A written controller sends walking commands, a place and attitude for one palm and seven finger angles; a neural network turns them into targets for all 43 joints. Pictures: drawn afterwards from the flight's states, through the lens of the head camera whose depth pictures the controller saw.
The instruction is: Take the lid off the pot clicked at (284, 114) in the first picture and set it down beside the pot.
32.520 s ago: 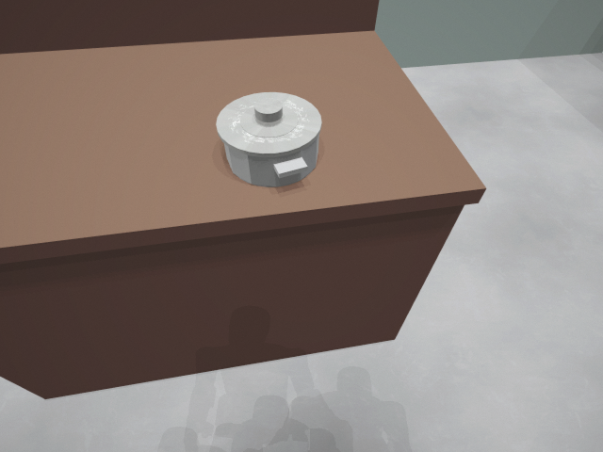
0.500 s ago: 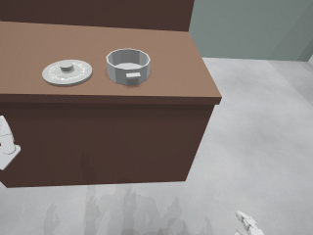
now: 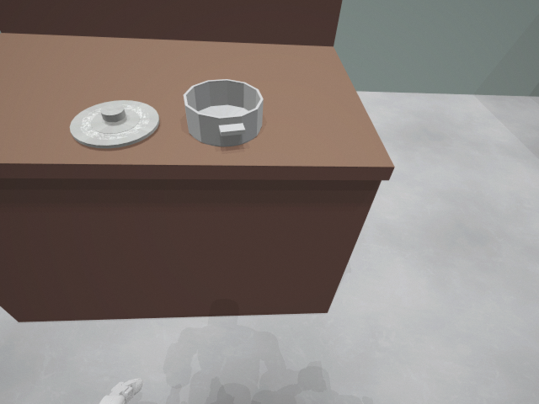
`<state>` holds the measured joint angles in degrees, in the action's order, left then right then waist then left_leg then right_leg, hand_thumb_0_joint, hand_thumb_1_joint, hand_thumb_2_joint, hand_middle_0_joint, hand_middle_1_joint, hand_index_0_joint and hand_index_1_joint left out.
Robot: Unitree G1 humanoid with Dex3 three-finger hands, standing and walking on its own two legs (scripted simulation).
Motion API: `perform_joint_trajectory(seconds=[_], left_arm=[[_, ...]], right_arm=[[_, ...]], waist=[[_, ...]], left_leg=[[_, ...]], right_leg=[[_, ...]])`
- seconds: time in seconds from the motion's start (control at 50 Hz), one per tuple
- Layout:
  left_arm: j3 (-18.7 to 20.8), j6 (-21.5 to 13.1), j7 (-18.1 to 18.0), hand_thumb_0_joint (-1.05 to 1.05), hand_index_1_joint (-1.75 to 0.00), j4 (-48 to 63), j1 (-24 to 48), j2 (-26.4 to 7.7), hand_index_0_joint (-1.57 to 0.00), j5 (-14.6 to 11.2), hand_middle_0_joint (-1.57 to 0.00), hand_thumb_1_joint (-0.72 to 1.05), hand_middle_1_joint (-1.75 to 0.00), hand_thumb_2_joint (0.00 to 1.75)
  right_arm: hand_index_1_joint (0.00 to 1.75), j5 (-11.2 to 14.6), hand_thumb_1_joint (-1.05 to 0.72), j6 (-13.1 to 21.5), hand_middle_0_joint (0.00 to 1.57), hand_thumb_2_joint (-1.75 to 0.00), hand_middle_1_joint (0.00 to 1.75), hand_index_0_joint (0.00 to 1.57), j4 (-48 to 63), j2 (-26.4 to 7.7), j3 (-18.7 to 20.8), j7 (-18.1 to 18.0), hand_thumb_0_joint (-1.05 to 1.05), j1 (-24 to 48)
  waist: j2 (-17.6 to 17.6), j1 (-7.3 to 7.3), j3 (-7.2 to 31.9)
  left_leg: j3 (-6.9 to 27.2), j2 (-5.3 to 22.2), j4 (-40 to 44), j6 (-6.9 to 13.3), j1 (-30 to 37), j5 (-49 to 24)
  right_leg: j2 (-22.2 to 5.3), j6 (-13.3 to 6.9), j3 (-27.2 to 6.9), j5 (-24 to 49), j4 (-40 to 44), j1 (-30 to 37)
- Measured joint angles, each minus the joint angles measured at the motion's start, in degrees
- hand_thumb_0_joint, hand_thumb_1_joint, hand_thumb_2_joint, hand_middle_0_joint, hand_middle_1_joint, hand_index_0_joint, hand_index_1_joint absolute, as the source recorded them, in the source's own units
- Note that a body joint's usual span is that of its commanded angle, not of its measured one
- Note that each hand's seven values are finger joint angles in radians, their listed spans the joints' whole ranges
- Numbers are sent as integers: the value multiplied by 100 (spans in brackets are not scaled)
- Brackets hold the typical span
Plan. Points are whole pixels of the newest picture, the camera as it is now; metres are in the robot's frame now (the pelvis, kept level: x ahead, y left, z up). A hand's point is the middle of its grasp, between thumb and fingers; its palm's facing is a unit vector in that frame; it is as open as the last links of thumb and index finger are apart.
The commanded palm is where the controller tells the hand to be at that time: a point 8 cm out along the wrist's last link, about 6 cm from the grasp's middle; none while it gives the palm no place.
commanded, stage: let the arm hang, fingers relaxed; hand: left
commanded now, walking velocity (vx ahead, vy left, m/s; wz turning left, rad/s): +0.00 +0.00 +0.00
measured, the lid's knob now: (113, 113) +0.70 +0.36 +0.07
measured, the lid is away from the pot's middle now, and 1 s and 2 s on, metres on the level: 0.25 0.25 0.25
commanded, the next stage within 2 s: look to check the result in 0.86 s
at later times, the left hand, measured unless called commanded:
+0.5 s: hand out of the picture +0.06 +0.16 -0.15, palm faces +0.03 -0.98 -0.20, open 7.3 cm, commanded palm none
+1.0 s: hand out of the picture +0.08 +0.17 -0.15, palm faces +0.02 -0.98 -0.20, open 7.3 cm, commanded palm none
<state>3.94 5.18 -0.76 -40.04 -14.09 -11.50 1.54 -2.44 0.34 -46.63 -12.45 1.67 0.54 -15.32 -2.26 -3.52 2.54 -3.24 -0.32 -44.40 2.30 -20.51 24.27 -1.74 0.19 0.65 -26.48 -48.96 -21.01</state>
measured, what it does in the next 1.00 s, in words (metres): stands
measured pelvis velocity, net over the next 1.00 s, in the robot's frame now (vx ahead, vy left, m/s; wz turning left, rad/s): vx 0.04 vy -0.01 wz -0.01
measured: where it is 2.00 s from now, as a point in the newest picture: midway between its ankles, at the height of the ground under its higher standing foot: outside the picture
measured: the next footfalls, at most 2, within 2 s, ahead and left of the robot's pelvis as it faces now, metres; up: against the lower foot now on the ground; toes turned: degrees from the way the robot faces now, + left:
none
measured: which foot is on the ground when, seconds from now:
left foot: down 0.00-1.00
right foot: down 0.00-1.00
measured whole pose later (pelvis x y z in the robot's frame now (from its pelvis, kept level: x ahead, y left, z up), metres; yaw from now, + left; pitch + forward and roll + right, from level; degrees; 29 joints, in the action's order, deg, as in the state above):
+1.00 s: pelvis +0.04 -0.01 +0.03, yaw -1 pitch -1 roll -1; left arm 1.6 0.2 -2.7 -61.9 -12.6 -9.5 0.3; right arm -0.6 -0.5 -62.3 -7.1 2.2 -2.1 -16.6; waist -0.3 -1.6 -2.9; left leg -3.4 1.4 -28.3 0.6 -7.6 19.8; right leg 1.2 -0.1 -1.7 -18.8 -26.2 -6.4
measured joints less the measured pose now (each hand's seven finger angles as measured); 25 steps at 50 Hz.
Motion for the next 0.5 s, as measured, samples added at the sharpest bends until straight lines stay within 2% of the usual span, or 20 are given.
perform_joint_trajectory(seconds=[0.04, 0.08, 0.1, 0.16, 0.24, 0.42, 0.5], left_arm=[[-189, 5, 46, 1, -30, -702, -85, 170, -20, -79, -20, 92, -30, 90], [-25, -171, -56, -2, -30, -971, -88, 141, -20, -154, -20, 100, -30, 89], [-47, -253, -30, -3, -30, -1050, -127, 68, -21, -131, -21, 101, -30, 89], [-151, -413, -18, -3, -30, -1389, -247, -31, -21, -95, -21, 101, -30, 89], [-223, -478, -96, -2, -30, -1809, -411, -13, -21, -90, -21, 98, -30, 89], [-294, -455, -166, 1, -30, -2196, -179, 181, -20, -138, -20, 92, -30, 90], [-287, -470, -221, 1, -30, -2199, 16, 280, -20, -113, -20, 93, -30, 90]], right_arm=[[30, 3, -91, 42, 20, -90, 30, 20, -126, 105, -51, -78, 1, -129], [30, 32, -91, 35, 20, -90, 30, 20, -339, 190, -73, -133, 0, -339], [30, 55, -91, 0, 20, -90, 30, 20, -458, 219, -80, -144, 0, -441], [30, 137, -91, -136, 20, -90, 30, 20, -837, 239, -12, -142, 0, -579], [30, 177, -91, -207, 20, -90, 30, 20, -1141, 267, 54, -148, 1, -624], [30, 215, -91, -97, 20, -90, 30, 20, -1344, 564, -1, -231, 0, -239], [30, 191, -94, -127, 21, -90, 30, 20, -1463, 533, 46, -289, 2, -104]], waist=[[-189, -43, -199], [-242, 29, -378], [-263, 88, -431], [-80, 187, -553], [150, 181, -590], [219, 233, -651], [240, 239, -607]], left_leg=[[-31, 12, 232, -34, 108, -103], [88, 55, 437, -106, 164, -220], [124, 55, 501, -151, 184, -251], [252, 155, 583, -243, 254, -243], [296, 237, 838, -237, 469, -288], [109, 194, 1343, -199, 903, -391], [81, 166, 1383, -178, 1032, -368]], right_leg=[[103, -34, -141, -215, -232, -107], [177, -48, -89, 13, 336, 72], [185, -76, -111, 475, 818, 245], [293, -132, -14, 497, 1247, 503], [370, -153, 64, 578, 1694, 822], [321, -66, -115, 703, 2085, 1146], [292, -44, -141, 671, 2098, 1257]])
